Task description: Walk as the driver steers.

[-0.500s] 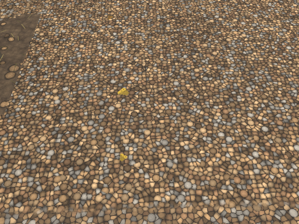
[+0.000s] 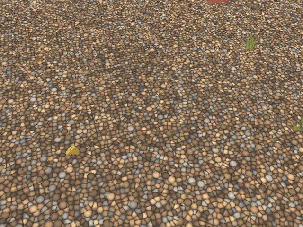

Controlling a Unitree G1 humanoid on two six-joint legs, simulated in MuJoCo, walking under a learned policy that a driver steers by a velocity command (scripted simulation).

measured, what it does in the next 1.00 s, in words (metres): walks ahead, turning left: right foot, then left foot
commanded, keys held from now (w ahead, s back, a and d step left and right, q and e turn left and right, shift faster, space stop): w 0.20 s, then w+q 0.80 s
